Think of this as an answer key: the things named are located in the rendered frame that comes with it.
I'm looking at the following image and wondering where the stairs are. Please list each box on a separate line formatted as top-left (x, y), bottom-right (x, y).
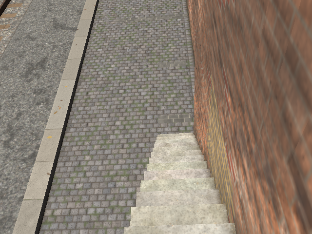
top-left (124, 133), bottom-right (236, 234)

